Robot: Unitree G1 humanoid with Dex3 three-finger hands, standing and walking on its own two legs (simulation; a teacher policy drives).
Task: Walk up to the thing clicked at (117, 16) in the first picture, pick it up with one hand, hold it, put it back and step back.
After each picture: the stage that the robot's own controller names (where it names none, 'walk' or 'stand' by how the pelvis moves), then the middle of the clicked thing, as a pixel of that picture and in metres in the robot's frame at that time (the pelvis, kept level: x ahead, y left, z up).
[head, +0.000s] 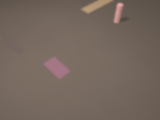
stand; (118, 13) +1.78 -0.45 -0.65
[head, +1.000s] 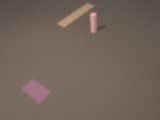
walk; (93, 23) +1.69 +0.00 -0.62
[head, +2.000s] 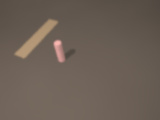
walk; (59, 51) +1.10 +0.32 -0.65
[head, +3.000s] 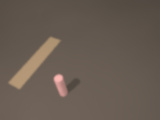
walk; (61, 86) +0.68 +0.27 -0.65
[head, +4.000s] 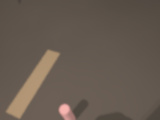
walk; (67, 114) +0.39 +0.22 -0.63
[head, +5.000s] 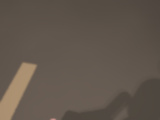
stand; out of the picture +0.33 +0.21 -0.64
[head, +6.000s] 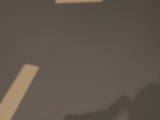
stand; out of the picture +0.33 +0.20 -0.66
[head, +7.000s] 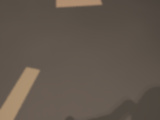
stand; out of the picture +0.34 +0.21 -0.66
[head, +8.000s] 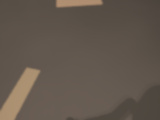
stand; out of the picture +0.32 +0.21 -0.66
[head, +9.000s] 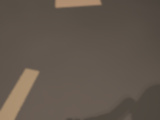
stand; out of the picture +0.32 +0.21 -0.66
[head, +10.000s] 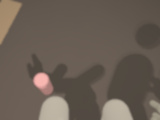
go down; (44, 85) +0.37 +0.21 -0.42
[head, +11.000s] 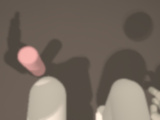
go down; (34, 63) +0.40 +0.23 -0.27
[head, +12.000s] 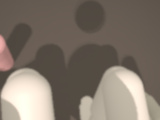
close in; out of the picture +0.39 +0.26 -0.19
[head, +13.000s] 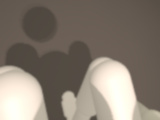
close; out of the picture +0.39 +0.28 -0.15
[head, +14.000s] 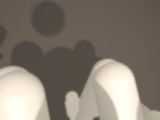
lift; out of the picture +0.36 +0.27 -0.16
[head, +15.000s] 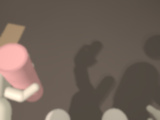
lift; (24, 78) +0.32 +0.19 +0.04
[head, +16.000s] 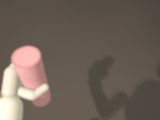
hold; (35, 81) +0.32 +0.17 +0.05
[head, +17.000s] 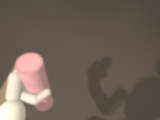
hold; (38, 86) +0.31 +0.16 +0.02
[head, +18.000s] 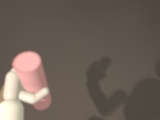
hold; (36, 85) +0.31 +0.17 +0.03
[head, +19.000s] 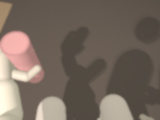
crouch; (27, 62) +0.39 +0.19 -0.05
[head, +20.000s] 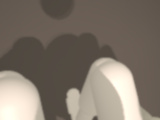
lower; out of the picture +0.40 +0.28 -0.17
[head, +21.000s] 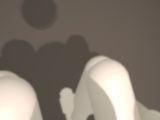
lower; out of the picture +0.41 +0.30 -0.16
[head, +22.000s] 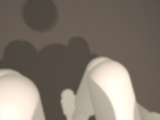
lower; out of the picture +0.40 +0.30 -0.16
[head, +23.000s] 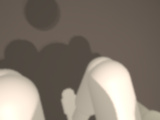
lower; out of the picture +0.39 +0.30 -0.16
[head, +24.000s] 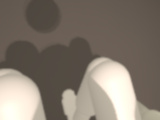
rest; out of the picture +0.38 +0.30 -0.16
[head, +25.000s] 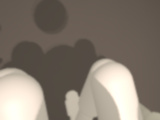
withdraw; out of the picture +0.37 +0.29 -0.16
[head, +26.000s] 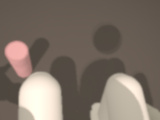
walk; (21, 62) +0.39 +0.25 -0.22
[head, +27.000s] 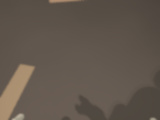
stand; out of the picture +0.32 +0.21 -0.58
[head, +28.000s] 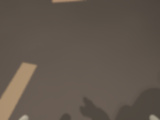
stand; out of the picture +0.34 +0.22 -0.60
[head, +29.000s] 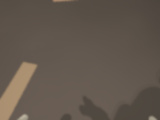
stand; out of the picture +0.33 +0.21 -0.60
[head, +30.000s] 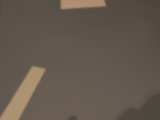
stand; out of the picture +0.36 +0.20 -0.65
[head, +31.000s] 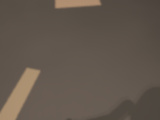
stand; out of the picture +0.32 +0.22 -0.66
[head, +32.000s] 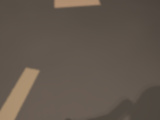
stand; out of the picture +0.32 +0.22 -0.66
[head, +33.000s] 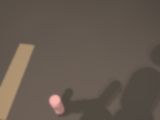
walk; (57, 105) +0.41 +0.20 -0.63
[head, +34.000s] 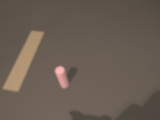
walk; (62, 77) +0.66 +0.23 -0.64
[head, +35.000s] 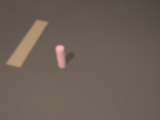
stand; (61, 57) +0.95 +0.22 -0.64
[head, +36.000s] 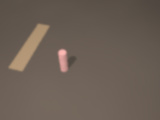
stand; (63, 61) +0.93 +0.19 -0.65
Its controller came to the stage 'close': yes
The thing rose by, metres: 0.68
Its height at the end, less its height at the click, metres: +0.00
